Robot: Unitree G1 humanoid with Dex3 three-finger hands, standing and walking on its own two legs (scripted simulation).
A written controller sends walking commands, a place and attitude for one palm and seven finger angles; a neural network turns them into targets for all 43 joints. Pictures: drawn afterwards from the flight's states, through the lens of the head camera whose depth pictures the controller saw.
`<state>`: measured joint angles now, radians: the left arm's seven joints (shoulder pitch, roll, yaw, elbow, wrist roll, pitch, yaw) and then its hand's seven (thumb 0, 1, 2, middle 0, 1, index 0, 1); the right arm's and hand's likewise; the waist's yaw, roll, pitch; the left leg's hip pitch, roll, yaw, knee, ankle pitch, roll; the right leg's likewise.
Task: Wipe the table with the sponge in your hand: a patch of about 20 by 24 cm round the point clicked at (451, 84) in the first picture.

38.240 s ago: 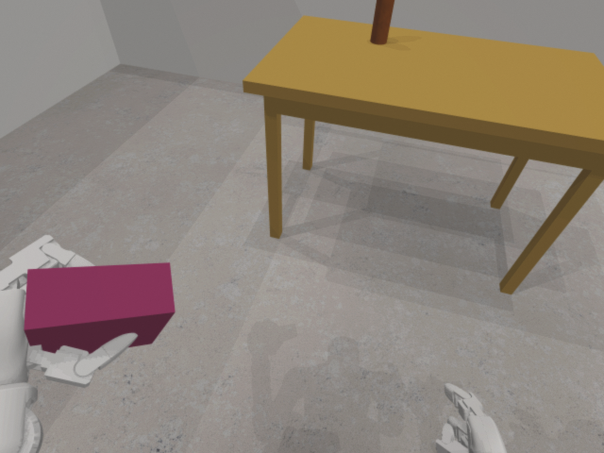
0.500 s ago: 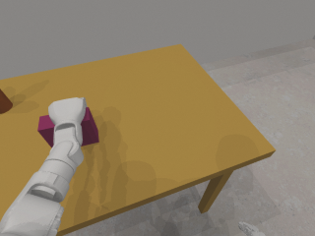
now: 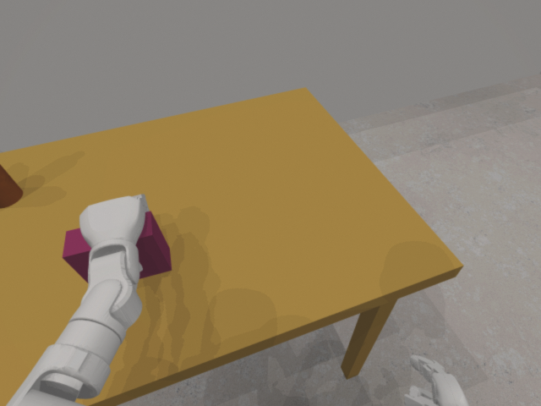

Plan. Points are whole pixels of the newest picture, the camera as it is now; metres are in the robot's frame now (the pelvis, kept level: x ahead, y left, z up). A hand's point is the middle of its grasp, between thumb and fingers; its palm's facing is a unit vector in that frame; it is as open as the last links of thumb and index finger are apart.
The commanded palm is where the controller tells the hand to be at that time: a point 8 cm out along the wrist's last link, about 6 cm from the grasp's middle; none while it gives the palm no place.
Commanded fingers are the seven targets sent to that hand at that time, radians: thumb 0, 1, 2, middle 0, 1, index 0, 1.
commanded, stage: wipe back along the middle lane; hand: left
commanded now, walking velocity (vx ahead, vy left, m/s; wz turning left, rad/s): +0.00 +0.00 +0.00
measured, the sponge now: (126, 257) +0.34 +0.29 +0.02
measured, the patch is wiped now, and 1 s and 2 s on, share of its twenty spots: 0.50 0.75 0.75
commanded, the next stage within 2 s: slide across to the third lane in 0.48 s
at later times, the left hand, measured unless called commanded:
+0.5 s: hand (129, 269) +0.29 +0.25 +0.06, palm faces +0.05 -0.04 -1.00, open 9.2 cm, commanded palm +0.24 +0.22 +0.08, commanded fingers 0.00 0.10 1.30 -1.20 -1.60 -1.20 -1.60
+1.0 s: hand (139, 268) +0.29 +0.23 +0.06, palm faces +0.00 -0.02 -1.00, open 9.2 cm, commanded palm +0.26 +0.18 +0.10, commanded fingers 0.00 0.10 1.30 -1.20 -1.60 -1.20 -1.60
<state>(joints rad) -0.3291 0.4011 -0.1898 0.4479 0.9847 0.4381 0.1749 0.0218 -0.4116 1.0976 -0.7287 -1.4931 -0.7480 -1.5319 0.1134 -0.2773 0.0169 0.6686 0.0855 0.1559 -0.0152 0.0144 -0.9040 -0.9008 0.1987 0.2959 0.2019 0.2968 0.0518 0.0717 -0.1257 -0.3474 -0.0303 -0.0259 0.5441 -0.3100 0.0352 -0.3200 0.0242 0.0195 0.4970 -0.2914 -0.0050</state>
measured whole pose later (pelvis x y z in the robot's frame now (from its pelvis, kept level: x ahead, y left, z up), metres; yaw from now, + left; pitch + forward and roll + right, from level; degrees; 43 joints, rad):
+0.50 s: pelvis -0.01 +0.00 +0.00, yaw -1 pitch +3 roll +0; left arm -0.14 0.35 -0.24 0.19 1.00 0.53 0.18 0.04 -0.41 1.09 -0.69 -1.51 -0.76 -1.50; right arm 0.05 -0.26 0.03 0.65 0.09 0.13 0.00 0.02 -0.90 -0.90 0.20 0.30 0.20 0.30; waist 0.08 0.08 -0.10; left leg -0.29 -0.04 -0.01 0.53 -0.29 0.04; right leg -0.28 0.02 0.04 0.51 -0.28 0.00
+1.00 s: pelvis -0.02 +0.00 +0.00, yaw +1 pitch +3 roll +0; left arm -0.22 0.33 -0.32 0.26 1.00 0.54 0.14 0.02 -0.43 1.09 -0.73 -1.48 -0.79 -1.46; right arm 0.07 -0.27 0.01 0.68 0.08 0.13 -0.01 0.02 -0.90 -0.90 0.20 0.30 0.20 0.30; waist 0.10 0.09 -0.10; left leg -0.30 -0.04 -0.03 0.54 -0.29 0.04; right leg -0.28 0.01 0.02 0.52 -0.29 0.00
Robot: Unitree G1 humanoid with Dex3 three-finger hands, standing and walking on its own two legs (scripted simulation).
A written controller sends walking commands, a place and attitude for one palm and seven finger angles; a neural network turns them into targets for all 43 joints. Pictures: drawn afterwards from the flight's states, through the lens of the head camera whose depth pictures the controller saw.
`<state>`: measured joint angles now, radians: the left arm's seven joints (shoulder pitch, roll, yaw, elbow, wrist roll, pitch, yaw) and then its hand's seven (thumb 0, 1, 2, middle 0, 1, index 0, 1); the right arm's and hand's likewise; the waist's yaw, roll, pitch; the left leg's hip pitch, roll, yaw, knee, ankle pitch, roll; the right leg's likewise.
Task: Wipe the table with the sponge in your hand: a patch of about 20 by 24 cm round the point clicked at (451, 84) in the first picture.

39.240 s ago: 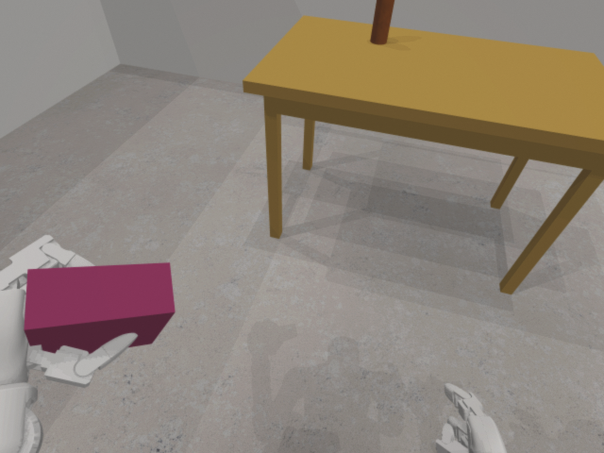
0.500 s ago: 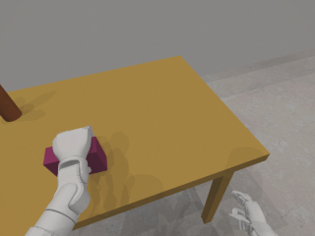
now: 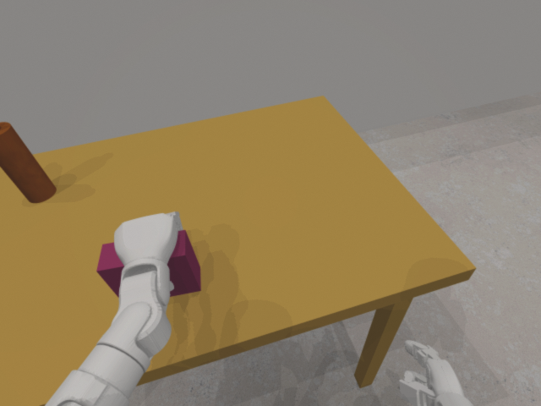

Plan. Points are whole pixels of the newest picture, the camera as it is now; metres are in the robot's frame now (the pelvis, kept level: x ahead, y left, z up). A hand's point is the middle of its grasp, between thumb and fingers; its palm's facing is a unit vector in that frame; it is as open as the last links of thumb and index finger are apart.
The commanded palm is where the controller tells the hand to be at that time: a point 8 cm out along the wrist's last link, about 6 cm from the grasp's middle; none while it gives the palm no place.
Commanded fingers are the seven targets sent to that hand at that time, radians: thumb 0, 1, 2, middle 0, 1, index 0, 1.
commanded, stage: slide across to the third lane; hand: left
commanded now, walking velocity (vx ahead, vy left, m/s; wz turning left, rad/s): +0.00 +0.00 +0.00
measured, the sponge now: (157, 274) +0.31 +0.25 +0.02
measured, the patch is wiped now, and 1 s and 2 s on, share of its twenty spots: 0.75 0.75 0.85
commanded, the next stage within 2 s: wipe forward along the third lane in 1.26 s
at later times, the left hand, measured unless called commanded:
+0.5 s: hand (191, 250) +0.33 +0.19 +0.06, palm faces -0.03 -0.01 -1.00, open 9.2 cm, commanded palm +0.30 +0.14 +0.10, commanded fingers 0.00 0.10 1.30 -1.20 -1.60 -1.20 -1.60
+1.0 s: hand (192, 250) +0.33 +0.18 +0.05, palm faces -0.03 -0.02 -1.00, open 9.2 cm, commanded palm +0.30 +0.15 +0.10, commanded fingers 0.00 0.10 1.30 -1.20 -1.60 -1.20 -1.60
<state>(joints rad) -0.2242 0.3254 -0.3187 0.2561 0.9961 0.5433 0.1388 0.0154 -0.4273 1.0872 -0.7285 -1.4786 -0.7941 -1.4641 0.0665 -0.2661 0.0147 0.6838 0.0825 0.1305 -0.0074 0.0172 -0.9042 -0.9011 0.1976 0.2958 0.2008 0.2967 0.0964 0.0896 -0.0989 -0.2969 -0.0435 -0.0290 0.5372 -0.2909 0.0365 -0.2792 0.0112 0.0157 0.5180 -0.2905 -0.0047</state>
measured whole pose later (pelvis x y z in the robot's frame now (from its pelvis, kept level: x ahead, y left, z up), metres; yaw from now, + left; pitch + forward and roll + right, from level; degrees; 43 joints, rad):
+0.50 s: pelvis -0.02 -0.02 +0.00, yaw +1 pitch +3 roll +0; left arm -0.45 0.23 -0.41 0.53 0.98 0.56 0.17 0.01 -0.45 1.09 -0.77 -1.45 -0.83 -1.43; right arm 0.03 -0.24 0.02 0.72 0.09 0.15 0.00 0.02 -0.90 -0.90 0.20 0.30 0.20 0.30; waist 0.10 0.07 -0.11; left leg -0.32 -0.03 -0.05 0.54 -0.27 0.01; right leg -0.31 0.02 -0.01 0.54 -0.28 -0.03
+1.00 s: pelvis -0.02 -0.02 +0.00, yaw +0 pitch +3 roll +0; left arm -0.45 0.23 -0.36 0.60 0.96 0.53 0.20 0.00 -0.45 1.09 -0.77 -1.45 -0.83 -1.43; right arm 0.07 -0.25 0.01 0.73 0.09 0.14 -0.02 0.02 -0.91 -0.90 0.20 0.30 0.20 0.30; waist 0.08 0.08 -0.11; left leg -0.32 -0.02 -0.04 0.52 -0.25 0.01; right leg -0.31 0.03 0.01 0.52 -0.26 -0.03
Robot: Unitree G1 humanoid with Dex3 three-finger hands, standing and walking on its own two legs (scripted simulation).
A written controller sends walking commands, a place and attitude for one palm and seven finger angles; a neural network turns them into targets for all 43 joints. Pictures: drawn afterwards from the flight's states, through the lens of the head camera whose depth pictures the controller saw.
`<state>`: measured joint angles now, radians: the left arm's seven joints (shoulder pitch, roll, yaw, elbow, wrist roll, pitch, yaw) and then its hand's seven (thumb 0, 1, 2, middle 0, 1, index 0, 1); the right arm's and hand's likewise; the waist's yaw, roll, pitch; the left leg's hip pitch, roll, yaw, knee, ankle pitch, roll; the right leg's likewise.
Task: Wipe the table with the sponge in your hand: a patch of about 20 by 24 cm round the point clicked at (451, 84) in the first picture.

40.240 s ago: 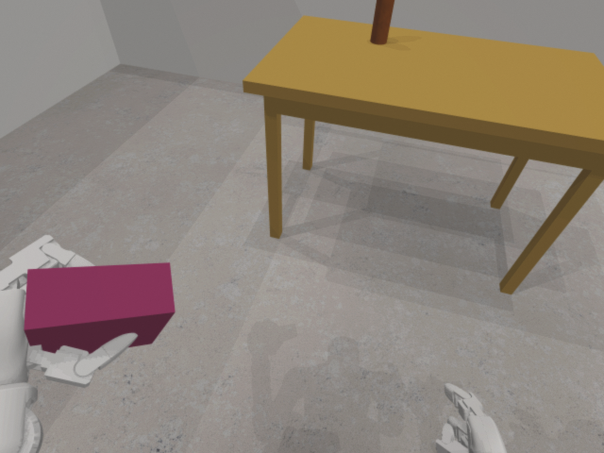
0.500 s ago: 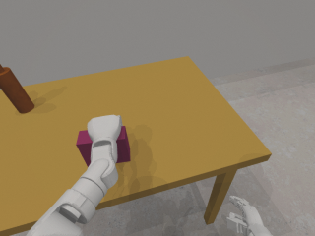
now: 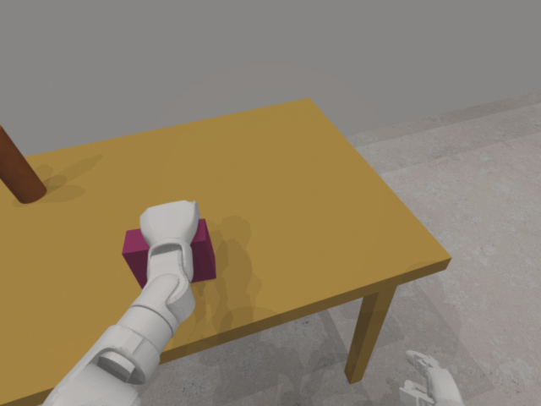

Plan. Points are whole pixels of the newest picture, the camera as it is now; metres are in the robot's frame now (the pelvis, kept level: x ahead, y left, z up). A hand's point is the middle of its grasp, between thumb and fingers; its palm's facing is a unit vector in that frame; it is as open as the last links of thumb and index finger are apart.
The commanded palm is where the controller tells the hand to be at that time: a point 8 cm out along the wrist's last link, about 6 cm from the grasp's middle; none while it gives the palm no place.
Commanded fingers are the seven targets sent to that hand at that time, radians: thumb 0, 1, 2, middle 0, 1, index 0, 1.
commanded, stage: slide across to the third lane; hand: left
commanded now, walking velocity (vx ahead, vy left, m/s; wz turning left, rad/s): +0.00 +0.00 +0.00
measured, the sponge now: (176, 262) +0.34 +0.22 +0.01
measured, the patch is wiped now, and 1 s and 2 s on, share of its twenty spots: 0.75 0.85 0.95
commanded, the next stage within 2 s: wipe forward along the third lane in 0.26 s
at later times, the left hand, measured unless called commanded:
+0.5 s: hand (180, 242) +0.36 +0.21 +0.05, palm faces -0.04 -0.03 -1.00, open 9.2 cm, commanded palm +0.34 +0.18 +0.09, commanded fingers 0.00 0.10 1.30 -1.20 -1.60 -1.20 -1.60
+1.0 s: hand (183, 231) +0.38 +0.21 +0.05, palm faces -0.07 +0.02 -1.00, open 9.3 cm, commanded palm +0.37 +0.20 +0.07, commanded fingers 0.00 0.10 1.30 -1.20 -1.60 -1.20 -1.60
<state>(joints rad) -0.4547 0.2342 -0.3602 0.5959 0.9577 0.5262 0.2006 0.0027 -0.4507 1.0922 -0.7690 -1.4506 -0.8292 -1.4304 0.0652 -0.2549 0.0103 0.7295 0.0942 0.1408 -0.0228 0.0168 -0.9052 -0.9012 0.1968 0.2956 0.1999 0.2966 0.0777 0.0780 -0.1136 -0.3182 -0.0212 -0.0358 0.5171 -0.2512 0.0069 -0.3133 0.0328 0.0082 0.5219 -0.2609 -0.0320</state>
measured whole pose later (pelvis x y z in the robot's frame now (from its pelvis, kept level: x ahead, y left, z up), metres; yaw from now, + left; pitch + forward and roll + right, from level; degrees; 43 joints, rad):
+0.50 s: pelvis +0.00 +0.01 +0.00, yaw +0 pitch +3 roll +0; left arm -0.49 0.21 -0.38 0.60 0.98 0.56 0.17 -0.01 -0.48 1.12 -0.79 -1.44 -0.85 -1.41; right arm 0.03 -0.24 0.02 0.72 0.09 0.15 -0.03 0.02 -0.90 -0.90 0.20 0.30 0.20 0.30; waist 0.09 0.06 -0.11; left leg -0.32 -0.03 -0.03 0.52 -0.26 0.02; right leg -0.31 0.02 0.01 0.52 -0.27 -0.02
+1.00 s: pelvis -0.03 -0.01 -0.01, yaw +0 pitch +7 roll +0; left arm -0.74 0.26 -0.24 0.99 1.00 0.41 0.23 0.00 -0.59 1.21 -0.85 -1.38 -0.90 -1.36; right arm 0.14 -0.25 0.02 0.76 0.07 0.12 -0.06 0.01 -0.90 -0.90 0.20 0.30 0.20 0.30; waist 0.01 0.05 -0.13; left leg -0.49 -0.01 -0.04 0.60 -0.24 0.00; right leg -0.49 0.04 0.00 0.61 -0.25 -0.04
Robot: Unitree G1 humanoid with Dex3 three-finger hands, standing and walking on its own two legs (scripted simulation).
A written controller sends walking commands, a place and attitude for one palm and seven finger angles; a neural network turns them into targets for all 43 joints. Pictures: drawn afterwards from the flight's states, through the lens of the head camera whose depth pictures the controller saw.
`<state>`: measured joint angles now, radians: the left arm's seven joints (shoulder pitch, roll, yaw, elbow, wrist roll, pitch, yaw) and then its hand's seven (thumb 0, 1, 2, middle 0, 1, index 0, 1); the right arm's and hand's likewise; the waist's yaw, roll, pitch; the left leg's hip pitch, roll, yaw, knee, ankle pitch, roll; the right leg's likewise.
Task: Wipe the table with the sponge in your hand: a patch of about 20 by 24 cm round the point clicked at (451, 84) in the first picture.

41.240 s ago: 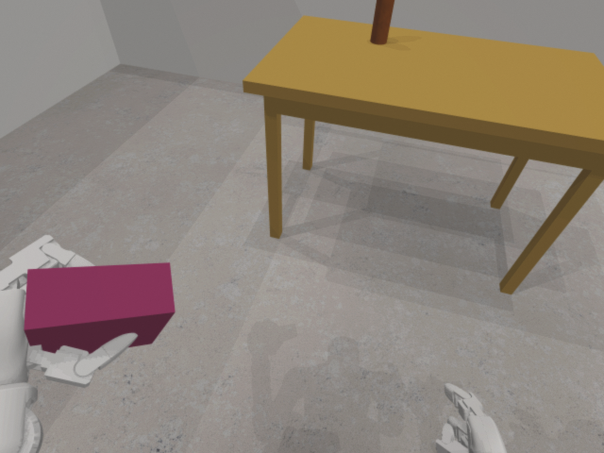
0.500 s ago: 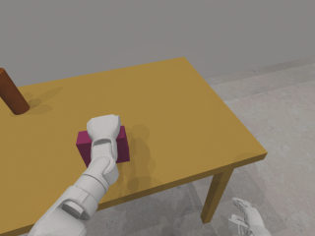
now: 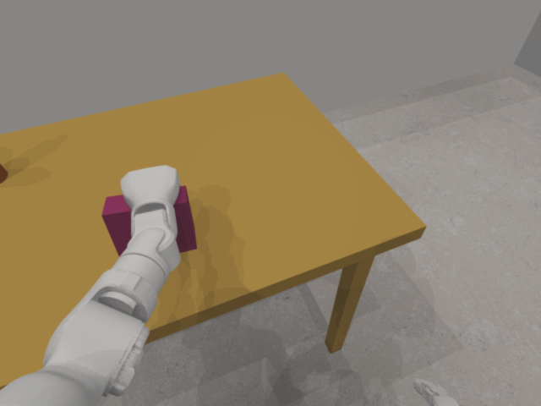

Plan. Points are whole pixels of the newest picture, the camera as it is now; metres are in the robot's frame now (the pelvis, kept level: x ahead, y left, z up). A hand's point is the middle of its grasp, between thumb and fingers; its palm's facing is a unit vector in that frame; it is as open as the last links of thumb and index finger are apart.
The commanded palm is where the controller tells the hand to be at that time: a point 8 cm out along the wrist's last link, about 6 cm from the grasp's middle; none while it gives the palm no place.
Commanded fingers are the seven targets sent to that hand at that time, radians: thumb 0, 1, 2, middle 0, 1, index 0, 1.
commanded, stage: wipe forward along the third lane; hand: left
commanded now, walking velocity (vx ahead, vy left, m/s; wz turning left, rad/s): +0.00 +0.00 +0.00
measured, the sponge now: (156, 232) +0.39 +0.23 +0.02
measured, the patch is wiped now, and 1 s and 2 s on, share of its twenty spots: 0.85 0.95 0.95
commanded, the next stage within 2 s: wipe back along the third lane in 0.98 s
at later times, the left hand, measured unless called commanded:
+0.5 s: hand (159, 191) +0.46 +0.23 +0.06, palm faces -0.10 +0.04 -0.99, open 9.3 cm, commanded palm +0.46 +0.23 +0.08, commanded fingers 0.00 0.10 1.30 -1.20 -1.60 -1.20 -1.60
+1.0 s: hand (153, 166) +0.52 +0.26 +0.06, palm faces -0.12 +0.03 -0.99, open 9.3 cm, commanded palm +0.51 +0.25 +0.08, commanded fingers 0.00 0.10 1.30 -1.20 -1.60 -1.20 -1.60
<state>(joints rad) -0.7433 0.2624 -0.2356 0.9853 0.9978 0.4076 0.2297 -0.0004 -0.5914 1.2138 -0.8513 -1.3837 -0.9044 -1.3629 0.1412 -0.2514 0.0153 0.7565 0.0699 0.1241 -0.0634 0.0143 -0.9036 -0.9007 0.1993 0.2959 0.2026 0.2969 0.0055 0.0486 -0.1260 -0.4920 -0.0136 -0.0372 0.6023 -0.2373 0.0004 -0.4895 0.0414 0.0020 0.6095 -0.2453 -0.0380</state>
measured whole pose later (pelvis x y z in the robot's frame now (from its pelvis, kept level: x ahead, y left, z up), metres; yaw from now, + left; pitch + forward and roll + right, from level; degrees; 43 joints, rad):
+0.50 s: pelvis -0.02 -0.01 -0.01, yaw -2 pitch +13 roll +0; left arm -0.96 0.44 -0.12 1.26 1.00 0.33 0.25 0.01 -0.59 1.21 -0.85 -1.38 -0.90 -1.39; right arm 0.27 -0.28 0.00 0.78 0.06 0.04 -0.06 0.01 -0.90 -0.90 0.20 0.30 0.20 0.30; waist -0.10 0.06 -0.14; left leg -0.69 0.02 -0.03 0.71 -0.28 0.01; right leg -0.68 0.08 0.01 0.67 -0.22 -0.05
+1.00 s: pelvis +0.01 +0.02 -0.02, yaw -3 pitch +19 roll -2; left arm -1.10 0.53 -0.09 1.33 1.06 0.32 0.20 0.01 -0.59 1.21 -0.85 -1.38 -0.89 -1.41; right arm 0.30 -0.26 0.01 0.75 0.04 0.04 -0.03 0.01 -0.90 -0.90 0.20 0.30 0.20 0.30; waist -0.13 0.05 -0.16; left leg -0.78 0.02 -0.02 0.76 -0.31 0.01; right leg -0.74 0.08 0.03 0.67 -0.26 -0.02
